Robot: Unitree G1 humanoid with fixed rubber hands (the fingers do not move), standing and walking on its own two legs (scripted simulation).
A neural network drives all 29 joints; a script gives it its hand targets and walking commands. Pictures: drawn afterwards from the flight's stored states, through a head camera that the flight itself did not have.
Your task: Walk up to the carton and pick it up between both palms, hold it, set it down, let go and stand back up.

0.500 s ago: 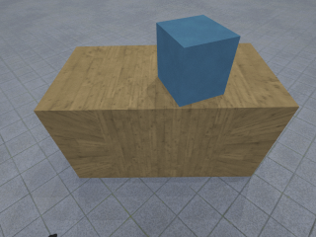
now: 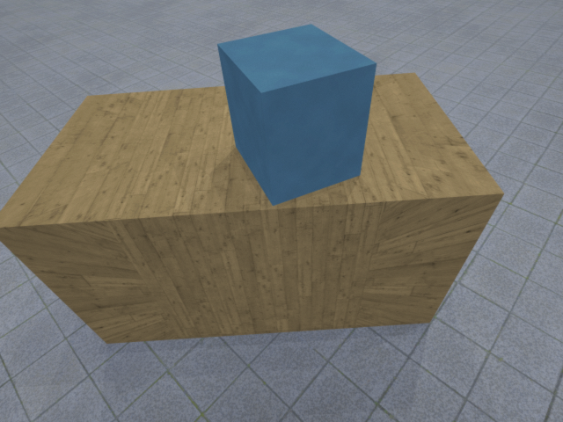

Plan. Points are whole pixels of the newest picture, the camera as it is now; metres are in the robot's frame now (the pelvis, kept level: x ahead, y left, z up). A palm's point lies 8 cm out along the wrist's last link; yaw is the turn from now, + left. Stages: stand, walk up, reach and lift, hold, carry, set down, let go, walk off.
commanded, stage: walk up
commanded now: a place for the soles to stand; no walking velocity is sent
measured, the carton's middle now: (292, 113) +0.79 -0.02 +0.05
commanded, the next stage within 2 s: none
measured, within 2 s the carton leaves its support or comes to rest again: neither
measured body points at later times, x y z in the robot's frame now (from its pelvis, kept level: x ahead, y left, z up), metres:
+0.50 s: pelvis +0.19 +0.01 +0.01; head +0.20 +0.02 +0.46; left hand +0.22 +0.36 -0.08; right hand +0.28 -0.32 -0.09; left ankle +0.28 +0.13 -0.72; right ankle +0.10 -0.12 -0.71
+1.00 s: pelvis +0.33 +0.01 +0.01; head +0.37 -0.02 +0.45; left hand +0.41 +0.33 -0.09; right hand +0.44 -0.30 -0.12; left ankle +0.29 +0.13 -0.70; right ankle +0.43 -0.09 -0.71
